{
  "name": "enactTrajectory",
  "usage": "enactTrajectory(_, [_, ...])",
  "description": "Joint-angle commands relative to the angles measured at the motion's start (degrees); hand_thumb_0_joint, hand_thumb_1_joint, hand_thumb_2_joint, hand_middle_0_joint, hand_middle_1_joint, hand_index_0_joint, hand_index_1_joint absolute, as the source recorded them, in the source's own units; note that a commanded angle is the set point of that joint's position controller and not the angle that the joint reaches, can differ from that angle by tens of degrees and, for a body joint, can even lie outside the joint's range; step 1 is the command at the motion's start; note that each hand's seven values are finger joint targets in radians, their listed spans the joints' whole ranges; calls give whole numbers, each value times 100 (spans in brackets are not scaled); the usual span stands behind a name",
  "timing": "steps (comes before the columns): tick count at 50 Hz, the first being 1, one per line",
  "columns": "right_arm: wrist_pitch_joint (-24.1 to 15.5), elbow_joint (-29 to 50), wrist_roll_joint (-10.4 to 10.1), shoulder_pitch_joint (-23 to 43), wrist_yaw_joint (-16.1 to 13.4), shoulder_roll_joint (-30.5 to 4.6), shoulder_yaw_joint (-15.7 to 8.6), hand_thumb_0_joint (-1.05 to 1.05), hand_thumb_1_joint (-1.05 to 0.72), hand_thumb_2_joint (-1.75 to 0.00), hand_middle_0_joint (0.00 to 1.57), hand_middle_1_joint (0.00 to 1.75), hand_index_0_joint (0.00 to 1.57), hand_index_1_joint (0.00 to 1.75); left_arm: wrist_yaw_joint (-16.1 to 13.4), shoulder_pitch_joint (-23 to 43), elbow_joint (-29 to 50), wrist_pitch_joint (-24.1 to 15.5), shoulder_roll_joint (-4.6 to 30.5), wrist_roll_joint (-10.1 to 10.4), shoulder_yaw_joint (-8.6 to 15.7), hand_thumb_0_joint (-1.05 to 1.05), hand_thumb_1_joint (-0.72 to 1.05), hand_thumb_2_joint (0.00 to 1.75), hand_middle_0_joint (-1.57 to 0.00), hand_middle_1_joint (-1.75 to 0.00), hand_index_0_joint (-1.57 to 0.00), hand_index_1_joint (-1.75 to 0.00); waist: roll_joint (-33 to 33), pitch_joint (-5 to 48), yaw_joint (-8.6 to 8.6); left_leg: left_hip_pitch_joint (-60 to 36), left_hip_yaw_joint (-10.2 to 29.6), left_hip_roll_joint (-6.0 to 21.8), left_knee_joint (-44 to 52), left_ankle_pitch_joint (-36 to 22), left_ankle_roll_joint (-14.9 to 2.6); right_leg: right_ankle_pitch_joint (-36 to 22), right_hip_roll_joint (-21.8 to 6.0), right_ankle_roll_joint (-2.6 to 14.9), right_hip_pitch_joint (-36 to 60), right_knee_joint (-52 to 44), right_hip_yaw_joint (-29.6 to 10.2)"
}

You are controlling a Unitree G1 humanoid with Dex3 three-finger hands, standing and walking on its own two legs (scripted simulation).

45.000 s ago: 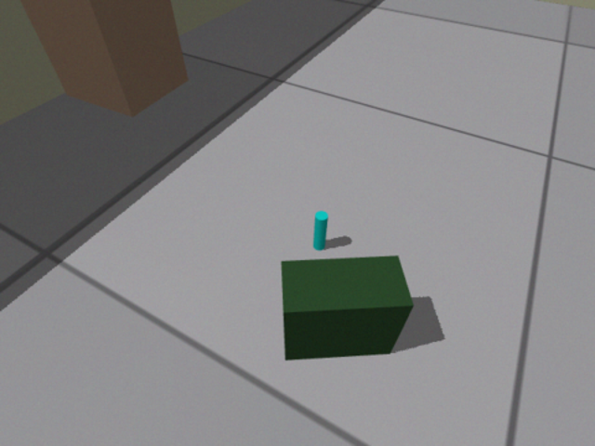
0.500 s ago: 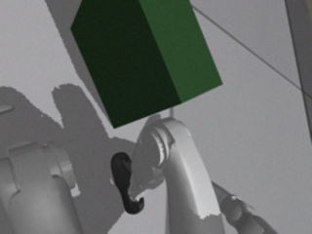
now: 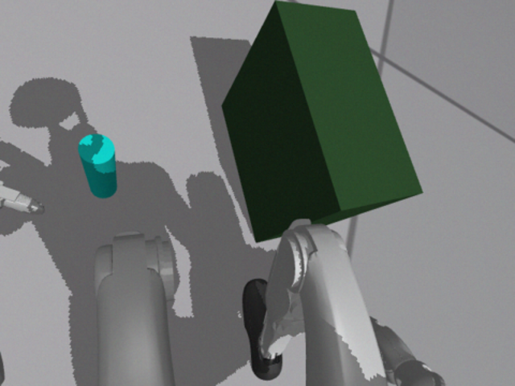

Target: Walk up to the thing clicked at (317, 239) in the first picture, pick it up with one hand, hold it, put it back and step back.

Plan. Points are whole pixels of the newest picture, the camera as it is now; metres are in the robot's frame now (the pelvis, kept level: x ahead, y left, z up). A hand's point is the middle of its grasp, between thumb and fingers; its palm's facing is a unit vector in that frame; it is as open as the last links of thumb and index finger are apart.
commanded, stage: home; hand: left
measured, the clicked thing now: (100, 170) +0.46 +0.23 -0.23
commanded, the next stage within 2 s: none
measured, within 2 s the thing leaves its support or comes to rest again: neither
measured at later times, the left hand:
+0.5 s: hand out of the picture +0.31 +0.30 +0.09, palm faces +0.21 -0.88 -0.44, open 17.0 cm
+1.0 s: hand out of the picture +0.26 +0.22 +0.29, palm faces +0.25 -0.91 -0.33, open 17.5 cm
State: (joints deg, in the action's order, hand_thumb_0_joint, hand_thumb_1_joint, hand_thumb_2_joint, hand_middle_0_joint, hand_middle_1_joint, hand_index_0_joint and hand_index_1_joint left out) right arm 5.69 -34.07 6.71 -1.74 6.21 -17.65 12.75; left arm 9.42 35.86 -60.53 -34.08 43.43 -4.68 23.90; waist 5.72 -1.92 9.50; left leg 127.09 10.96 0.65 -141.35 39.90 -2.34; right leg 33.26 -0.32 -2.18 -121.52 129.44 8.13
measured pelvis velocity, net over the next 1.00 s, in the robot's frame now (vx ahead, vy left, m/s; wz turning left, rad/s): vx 0.10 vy -0.01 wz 0.17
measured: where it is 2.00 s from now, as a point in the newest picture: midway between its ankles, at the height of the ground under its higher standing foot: (206, 366)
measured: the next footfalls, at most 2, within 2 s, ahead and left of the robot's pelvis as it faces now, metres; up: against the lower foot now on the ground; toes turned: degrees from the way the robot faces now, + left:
none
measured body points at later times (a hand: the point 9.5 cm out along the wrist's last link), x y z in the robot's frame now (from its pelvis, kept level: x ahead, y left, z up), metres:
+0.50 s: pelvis +0.03 -0.01 +0.19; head +0.20 +0.04 +0.60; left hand +0.29 +0.34 +0.12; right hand +0.23 -0.24 +0.07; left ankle +0.08 +0.11 -0.30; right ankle +0.14 -0.13 -0.30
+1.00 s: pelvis +0.10 -0.01 +0.37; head +0.14 +0.01 +0.81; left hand +0.24 +0.27 +0.31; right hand +0.28 -0.22 +0.28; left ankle +0.08 +0.11 -0.30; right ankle +0.14 -0.13 -0.30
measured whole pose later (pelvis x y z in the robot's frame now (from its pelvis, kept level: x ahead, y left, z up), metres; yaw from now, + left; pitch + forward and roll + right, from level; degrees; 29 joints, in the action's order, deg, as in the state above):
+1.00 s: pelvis +0.10 -0.01 +0.37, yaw +10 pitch +14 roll -2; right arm -1.0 -28.6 -2.8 -15.7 -8.8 -12.1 1.9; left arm -9.7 -19.1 -8.6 12.6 14.1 0.6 0.9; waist -1.6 9.1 2.8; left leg 46.4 1.9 2.2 -63.7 30.9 0.5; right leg 27.4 -0.6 -0.7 -46.1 60.0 2.9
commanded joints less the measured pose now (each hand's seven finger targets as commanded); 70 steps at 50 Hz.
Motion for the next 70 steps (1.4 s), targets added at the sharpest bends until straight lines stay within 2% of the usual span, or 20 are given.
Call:
enactTrajectory(1, [165,181,-246,-828,-231,-1527,-979,0,-90,-90,20,30,20,30,-323,1408,1646,356,1707,-78,469,0,-53,7,-6,-6,-6,-6,-3053,4025,-187,-3300,-236,128,2756,-695,287,-412,173,476,1043,-958,136])
enactTrajectory(2, [191,200,-292,-878,-260,-1479,-1038,0,-90,-90,20,30,20,30,-371,1169,1636,537,1729,-124,538,0,-53,7,-6,-6,-6,-6,-2985,4047,-249,-3342,-268,127,2824,-778,282,-427,164,478,1095,-1015,85])
enactTrajectory(6, [236,376,-498,-997,-334,-1285,-1370,0,-89,-90,20,30,20,30,-468,582,1838,1175,672,-121,20,0,-52,8,-7,-7,-7,-7,-2382,4130,-268,-3357,-345,69,3331,-439,202,-197,115,478,1255,-1523,-57])
enactTrajectory(10, [221,608,-694,-1020,-427,-1151,-1556,0,-89,-90,20,30,20,30,-661,-180,2633,1807,156,-26,-321,0,-50,10,-8,-8,-8,-9,-1586,4439,-386,-3514,-440,8,3821,-182,105,27,114,427,2098,-2318,-188])
enactTrajectory(14, [172,798,-866,-956,-593,-1027,-1656,0,-89,-90,20,30,20,30,-929,-772,3796,2336,179,71,-325,0,-44,14,-11,-12,-11,-12,-1317,4508,-569,-4001,-490,41,4432,262,50,360,107,378,2841,-3034,-339])
enactTrajectory(17, [104,966,-958,-911,-750,-908,-1670,0,-90,-90,20,30,20,30,-1173,-1227,4491,2643,353,109,-145,0,-49,10,-8,-8,-7,-8,-1406,4523,-647,-4417,-639,35,4848,117,53,324,86,372,3509,-3551,-489])
enactTrajectory(20, [6,953,-986,-892,-909,-751,-1641,0,-90,-90,20,30,20,30,-1350,-1649,4580,2864,27,150,-237,0,-50,9,-7,-7,-7,-7,-1393,4232,-648,-4976,-639,53,5267,-200,80,94,72,378,3871,-3944,-552])
enactTrajectory(22, [-89,1010,-994,-851,-1020,-619,-1606,0,-90,-90,20,30,20,30,-1437,-2053,4433,3020,-357,193,-476,0,-51,9,-7,-7,-7,-7,-1335,4010,-618,-5200,-727,38,5498,-394,84,-35,68,375,4208,-4290,-586])
enactTrajectory(24, [-177,972,-977,-968,-1092,-580,-1623,0,-90,-90,20,30,20,30,-1529,-2190,4824,3091,-384,224,-445,0,-52,8,-6,-6,-6,-6,-1449,4125,-693,-5686,-772,35,5722,-980,123,-512,50,394,4625,-4531,-593])
enactTrajectory(26, [-294,1009,-967,-944,-1134,-478,-1582,0,-90,-90,20,30,20,30,-1538,-2924,4050,3297,-1141,258,-939,0,-53,7,-6,-6,-5,-6,-1178,3695,-538,-5775,-873,23,5872,-1270,95,-774,67,384,4965,-4887,-602])
enactTrajectory(27, [-338,989,-957,-1027,-1155,-470,-1593,0,-90,-90,20,30,20,30,-1576,-2646,4581,3305,-1047,301,-887,0,-54,6,-5,-6,-5,-6,-1191,3765,-549,-5935,-885,18,6017,-1377,100,-889,46,382,5235,-5057,-609])
enactTrajectory(29, [-416,979,-953,-1055,-1195,-442,-1577,0,-90,-90,20,30,20,30,-1638,-2946,4543,3422,-1066,323,-912,0,-52,7,-6,-6,-5,-6,-1147,3693,-631,-6305,-919,13,6305,-1502,102,-1003,42,371,5693,-5415,-650])
enactTrajectory(32, [-547,1035,-937,-1031,-1230,-372,-1535,0,-90,-90,20,30,20,30,-1690,-3442,4563,3599,-1512,383,-1222,0,-53,7,-6,-6,-5,-6,-968,3456,-605,-6752,-905,18,6735,-1826,119,-1333,38,359,6267,-5848,-634])
enactTrajectory(35, [-634,1019,-919,-1092,-1285,-342,-1514,0,-90,-90,20,30,20,30,-1764,-3894,4710,3789,-1538,396,-1277,0,-55,5,-5,-5,-5,-6,-1009,3243,-671,-7232,-923,25,7190,-2016,140,-1477,40,355,6814,-6290,-644])
enactTrajectory(37, [-681,1082,-918,-1123,-1340,-296,-1490,0,-90,-90,20,30,20,30,-1815,-3709,5235,3859,-1624,440,-1419,0,-55,6,-5,-6,-5,-6,-1048,3199,-666,-7540,-952,15,7440,-2212,151,-1694,19,334,7233,-6580,-652])
enactTrajectory(43, [-828,1225,-932,-1220,-1518,-233,-1460,0,-90,-90,20,30,20,30,-1940,-4914,5505,4272,-2039,473,-1741,0,-56,5,-5,-5,-5,-6,-1021,2647,-694,-8547,-1006,9,8261,-2697,194,-2101,45,290,8123,-7371,-601])
enactTrajectory(45, [-878,1283,-920,-1255,-1571,-163,-1427,0,-90,-90,20,30,20,30,-1980,-4913,6060,4352,-2044,492,-1820,0,-56,5,-5,-6,-5,-6,-1048,2519,-710,-8775,-1017,6,8537,-2732,205,-2150,52,282,8426,-7614,-569])
enactTrajectory(49, [-993,1430,-902,-1152,-1665,-108,-1392,0,-90,-90,20,30,20,30,-2007,-5734,6416,4565,-2411,526,-2140,0,-58,4,-5,-5,-5,-5,-936,2010,-749,-9041,-975,21,9019,-2563,214,-1946,112,290,8667,-7966,-463])
enactTrajectory(57, [-1232,1653,-838,-1099,-1715,-90,-1389,0,-90,-90,20,30,20,30,-1921,-6191,7155,4661,-2545,526,-2234,0,-60,3,-4,-5,-4,-5,-623,1232,-733,-9149,-1039,-17,9426,-2190,178,-1632,127,233,8905,-8479,-423])
enactTrajectory(70, [-1521,1494,-743,-1055,-1685,-95,-1381,0,-90,-90,20,30,20,30,-1857,-5977,7153,4588,-2619,468,-2199,0,-59,3,-5,-5,-4,-5,-930,1311,-777,-9496,-972,-8,9621,-2356,244,-1737,132,269,9155,-8486,-417])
